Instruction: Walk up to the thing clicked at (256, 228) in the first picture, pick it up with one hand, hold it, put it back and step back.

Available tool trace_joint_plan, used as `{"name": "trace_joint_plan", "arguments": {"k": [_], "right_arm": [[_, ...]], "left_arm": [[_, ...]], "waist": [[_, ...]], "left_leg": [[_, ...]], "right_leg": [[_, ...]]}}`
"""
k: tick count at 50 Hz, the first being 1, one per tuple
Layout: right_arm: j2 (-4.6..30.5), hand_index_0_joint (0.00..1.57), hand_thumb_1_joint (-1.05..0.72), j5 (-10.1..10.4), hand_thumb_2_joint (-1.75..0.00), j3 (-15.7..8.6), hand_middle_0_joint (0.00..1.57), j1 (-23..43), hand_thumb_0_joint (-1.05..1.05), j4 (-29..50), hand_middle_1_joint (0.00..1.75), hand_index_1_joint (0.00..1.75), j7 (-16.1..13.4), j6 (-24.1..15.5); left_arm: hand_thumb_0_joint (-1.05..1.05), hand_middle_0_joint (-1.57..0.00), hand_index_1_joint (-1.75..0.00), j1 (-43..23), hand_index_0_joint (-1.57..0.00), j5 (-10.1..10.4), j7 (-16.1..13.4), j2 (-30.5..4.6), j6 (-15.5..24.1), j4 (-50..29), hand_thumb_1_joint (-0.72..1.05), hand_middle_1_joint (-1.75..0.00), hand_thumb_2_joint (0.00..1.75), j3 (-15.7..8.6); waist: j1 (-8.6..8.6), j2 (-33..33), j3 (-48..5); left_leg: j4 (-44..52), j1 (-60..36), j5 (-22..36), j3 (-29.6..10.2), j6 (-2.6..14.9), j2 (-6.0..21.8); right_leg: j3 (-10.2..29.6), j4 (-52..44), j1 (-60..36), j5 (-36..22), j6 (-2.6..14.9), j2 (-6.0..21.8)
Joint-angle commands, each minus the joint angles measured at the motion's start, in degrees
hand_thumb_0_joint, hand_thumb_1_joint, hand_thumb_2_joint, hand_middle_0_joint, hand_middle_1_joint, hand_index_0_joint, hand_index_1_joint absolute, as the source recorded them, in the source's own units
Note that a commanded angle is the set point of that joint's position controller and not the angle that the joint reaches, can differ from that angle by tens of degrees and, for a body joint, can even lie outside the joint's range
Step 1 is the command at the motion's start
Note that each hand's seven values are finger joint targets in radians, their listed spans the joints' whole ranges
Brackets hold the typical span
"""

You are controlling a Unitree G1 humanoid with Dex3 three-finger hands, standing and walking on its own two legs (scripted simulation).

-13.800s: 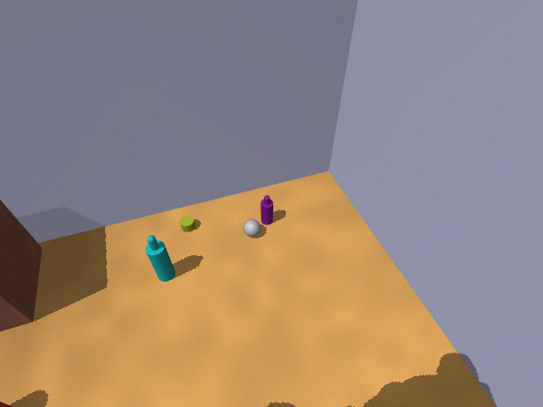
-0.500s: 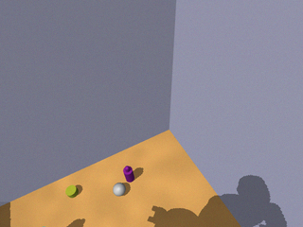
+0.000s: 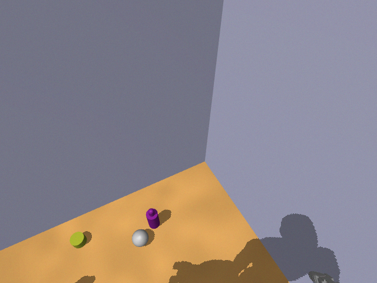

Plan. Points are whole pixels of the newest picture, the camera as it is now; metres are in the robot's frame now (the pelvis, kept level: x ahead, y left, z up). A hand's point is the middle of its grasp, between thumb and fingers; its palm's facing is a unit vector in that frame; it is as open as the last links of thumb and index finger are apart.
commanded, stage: walk up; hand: left
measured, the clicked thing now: (140, 238) +0.45 +0.25 -0.72
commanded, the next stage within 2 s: none
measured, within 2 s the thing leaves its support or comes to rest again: neither
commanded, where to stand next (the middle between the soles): +0.07 +0.01 m, yaw +1 degrees
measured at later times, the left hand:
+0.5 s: hand out of the picture +0.08 +0.26 -0.14, palm faces -0.04 -0.95 -0.31, open 7.4 cm
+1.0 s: hand out of the picture +0.07 +0.26 -0.15, palm faces -0.01 -0.94 -0.34, open 7.4 cm
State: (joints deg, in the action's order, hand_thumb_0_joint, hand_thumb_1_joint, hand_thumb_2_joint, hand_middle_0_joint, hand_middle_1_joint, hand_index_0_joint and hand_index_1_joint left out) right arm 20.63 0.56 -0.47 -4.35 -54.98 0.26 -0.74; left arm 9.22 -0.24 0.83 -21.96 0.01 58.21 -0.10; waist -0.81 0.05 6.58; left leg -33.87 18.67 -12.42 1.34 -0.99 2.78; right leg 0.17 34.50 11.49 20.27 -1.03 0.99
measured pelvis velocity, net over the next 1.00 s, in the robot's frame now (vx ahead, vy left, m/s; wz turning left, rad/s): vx -0.01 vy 0.00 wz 0.01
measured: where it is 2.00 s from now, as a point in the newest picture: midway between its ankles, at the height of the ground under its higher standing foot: outside the picture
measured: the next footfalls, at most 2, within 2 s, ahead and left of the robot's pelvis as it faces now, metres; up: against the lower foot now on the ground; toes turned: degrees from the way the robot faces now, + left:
left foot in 1.52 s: -0.05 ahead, +0.13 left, +0.00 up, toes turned +6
right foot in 1.86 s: +0.09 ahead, -0.12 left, +0.00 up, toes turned +3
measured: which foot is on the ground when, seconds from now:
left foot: down 0.00-1.00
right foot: down 0.00-1.00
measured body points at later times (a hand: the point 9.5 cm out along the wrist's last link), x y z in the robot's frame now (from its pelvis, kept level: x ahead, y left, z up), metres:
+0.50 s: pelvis +0.00 +0.00 +0.02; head +0.01 +0.01 +0.47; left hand +0.08 +0.30 -0.12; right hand +0.06 -0.30 -0.11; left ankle +0.06 +0.13 -0.73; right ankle -0.02 -0.13 -0.73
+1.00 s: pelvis -0.01 +0.00 +0.01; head +0.03 +0.01 +0.46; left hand +0.07 +0.31 -0.12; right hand +0.10 -0.30 -0.11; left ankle +0.06 +0.13 -0.73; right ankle -0.02 -0.13 -0.73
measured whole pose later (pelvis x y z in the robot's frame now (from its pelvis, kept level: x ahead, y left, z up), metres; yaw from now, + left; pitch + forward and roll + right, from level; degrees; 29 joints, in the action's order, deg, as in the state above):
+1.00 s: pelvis -0.01 +0.00 +0.01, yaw +0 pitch -2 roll -1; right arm 20.3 0.8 -1.8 -1.9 -62.2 0.4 0.8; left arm 4.8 0.1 0.7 -21.3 -1.7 61.4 -1.9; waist 0.2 0.1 7.0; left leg -24.8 16.4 -6.5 1.1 -1.0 2.7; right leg -0.3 26.1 9.5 14.6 -1.0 0.8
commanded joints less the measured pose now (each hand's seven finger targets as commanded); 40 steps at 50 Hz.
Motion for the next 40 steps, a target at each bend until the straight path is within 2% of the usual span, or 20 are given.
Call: {"name": "trace_joint_plan", "arguments": {"k": [1, 3, 6, 8, 12, 14, 16, 17, 22, 25, 35, 36, 40], "right_arm": [[12.40, 0.20, -0.90, 0.03, -0.90, -2.36, 0.20, 2.35, 0.00, 0.55, 0.30, 0.30, -0.13, -1.17], [12.09, 0.20, -0.90, -0.09, -0.90, -2.26, 0.20, 2.59, 0.00, -0.92, 0.30, 0.30, -0.05, -1.10], [12.14, 0.20, -0.90, -0.16, -0.90, -2.03, 0.20, 3.14, 0.00, -2.81, 0.30, 0.30, 0.07, -1.19], [11.73, 0.20, -0.90, -0.25, -0.90, -1.78, 0.20, 3.84, 0.00, -3.71, 0.30, 0.30, 0.09, -1.17], [11.70, 0.20, -0.90, -0.56, -0.90, -1.64, 0.20, 3.98, 0.00, -5.53, 0.30, 0.30, 0.02, -1.27], [11.83, 0.20, -0.90, -0.65, -0.90, -1.69, 0.20, 4.24, 0.00, -6.15, 0.30, 0.30, 0.02, -1.29], [11.72, 0.20, -0.90, -0.77, -0.90, -1.75, 0.20, 4.06, 0.00, -6.56, 0.30, 0.30, 0.01, -1.44], [12.01, 0.20, -0.90, -0.77, -0.90, -1.79, 0.20, 4.09, 0.00, -6.62, 0.30, 0.30, 0.01, -1.41], [12.03, 0.20, -0.90, -0.97, -0.90, -1.93, 0.20, 3.84, 0.00, -7.25, 0.30, 0.30, -0.02, -1.55], [11.92, 0.20, -0.90, -1.03, -0.90, -2.01, 0.20, 3.65, 0.00, -7.36, 0.30, 0.30, -0.01, -1.49], [11.42, 0.20, -0.90, -0.59, -0.90, -2.03, 0.20, 2.52, 0.00, -7.50, 0.30, 0.30, -0.09, -1.19], [11.48, 0.20, -0.90, -0.61, -0.90, -2.04, 0.20, 2.64, 0.00, -7.58, 0.30, 0.30, -0.10, -1.11], [11.27, 0.20, -0.90, -0.64, -0.90, -2.17, 0.20, 2.71, 0.00, -7.60, 0.30, 0.30, -0.10, -0.90]], "left_arm": [[0.00, -0.20, -0.30, -2.26, -0.20, 0.24, -1.03, -12.29, 1.95, -1.89, 0.90, -0.30, 0.90, -2.77], [0.00, -0.20, -0.30, -4.31, -0.20, 0.17, -1.02, -12.31, 1.99, -1.26, 0.90, -0.30, 0.90, -2.79], [0.00, -0.20, -0.30, -5.27, -0.20, 0.34, -0.94, -11.66, 1.98, -0.13, 0.90, -0.30, 0.90, -2.71], [0.00, -0.20, -0.30, -5.60, -0.20, 0.39, -0.90, -11.53, 1.89, 0.80, 0.90, -0.30, 0.90, -2.74], [0.00, -0.20, -0.30, -6.38, -0.20, 0.39, -0.72, -11.16, 1.47, 1.91, 0.90, -0.30, 0.90, -2.83], [0.00, -0.20, -0.30, -6.21, -0.20, 0.31, -0.66, -10.97, 1.26, 2.67, 0.90, -0.30, 0.90, -2.88], [0.00, -0.20, -0.30, -5.96, -0.20, 0.25, -0.54, -10.78, 1.25, 3.12, 0.90, -0.30, 0.90, -2.89], [0.00, -0.20, -0.30, -5.95, -0.20, 0.26, -0.50, -10.70, 1.21, 3.25, 0.90, -0.30, 0.90, -2.90], [0.00, -0.20, -0.30, -5.47, -0.20, 0.14, -0.37, -10.36, 1.01, 3.95, 0.90, -0.30, 0.90, -2.85], [0.00, -0.20, -0.30, -5.13, -0.20, 0.00, -0.39, -10.27, 1.06, 4.24, 0.90, -0.30, 0.90, -2.83], [0.00, -0.20, -0.30, -5.09, -0.20, -0.05, -0.70, -10.26, 1.36, 4.54, 0.90, -0.30, 0.90, -2.77], [0.00, -0.20, -0.30, -5.39, -0.20, -0.06, -0.71, -10.29, 1.35, 4.50, 0.90, -0.30, 0.90, -2.74], [0.00, -0.20, -0.30, -4.85, -0.20, 0.04, -0.88, -10.16, 1.38, 4.43, 0.90, -0.30, 0.90, -2.81]], "waist": [[1.01, 1.40, -8.05], [1.60, 2.58, -7.83], [1.38, 1.78, -8.46], [1.06, 1.96, -7.79], [0.85, 0.62, -6.61], [0.69, 0.10, -6.09], [0.66, -0.03, -6.94], [0.76, -0.92, -6.54], [0.78, -2.92, -6.89], [0.91, -2.49, -6.97], [1.47, -0.47, -8.00], [1.67, -0.07, -7.72], [1.58, -0.22, -8.10]], "left_leg": [[7.13, -10.64, 7.84, -5.91, 3.67, 4.63], [8.58, -11.34, 8.31, -5.33, 3.01, 4.17], [10.60, -13.06, 10.48, -5.08, 2.61, 4.61], [11.99, -12.99, 9.75, -4.96, 2.25, 4.47], [15.06, -11.80, 6.68, -5.37, 1.63, 4.56], [16.91, -10.42, 3.10, -6.31, 1.70, 4.93], [17.37, -10.98, 3.15, -6.48, 1.75, 5.06], [18.14, -10.42, 0.99, -6.62, 1.71, 5.03], [20.32, -9.10, -2.40, -7.91, 1.71, 5.63], [20.34, -9.21, -2.59, -7.99, 1.90, 5.66], [17.12, -12.24, 6.19, -6.42, 1.80, 5.12], [17.12, -12.13, 5.25, -6.27, 1.74, 4.85], [16.44, -13.36, 7.68, -5.96, 1.78, 5.07]], "right_leg": [[7.32, -12.15, 3.05, -12.00, 3.68, 6.59], [7.25, -13.82, 2.43, -12.23, 3.54, 6.75], [6.63, -16.00, 0.51, -13.03, 2.93, 6.57], [6.44, -17.33, -0.23, -12.27, 2.68, 6.56], [5.90, -19.03, -1.31, -10.08, 2.65, 6.32], [5.30, -19.56, -1.75, -8.06, 2.55, 5.83], [5.13, -19.48, -2.34, -8.48, 2.63, 5.72], [5.02, -19.64, -2.26, -7.83, 2.59, 5.64], [4.49, -18.95, -3.32, -7.81, 2.64, 5.34], [4.56, -19.31, -3.16, -8.15, 2.59, 5.33], [4.82, -20.23, -2.29, -11.19, 2.18, 5.79], [4.98, -20.55, -1.90, -11.40, 2.19, 5.85], [4.69, -20.79, -1.57, -11.22, 2.08, 5.83]]}}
